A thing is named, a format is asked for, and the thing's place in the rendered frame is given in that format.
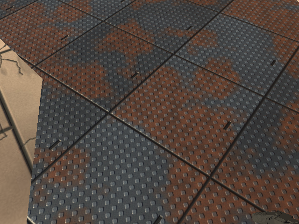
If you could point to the robot right hand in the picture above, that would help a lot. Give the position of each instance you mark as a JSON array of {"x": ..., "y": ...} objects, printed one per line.
[{"x": 277, "y": 217}]

